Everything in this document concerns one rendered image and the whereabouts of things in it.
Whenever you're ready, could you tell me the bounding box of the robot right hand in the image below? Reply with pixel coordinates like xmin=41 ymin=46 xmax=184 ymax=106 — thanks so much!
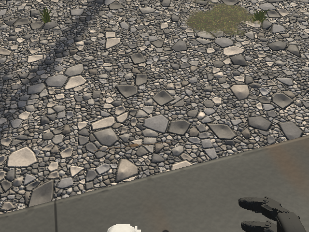
xmin=239 ymin=196 xmax=306 ymax=232

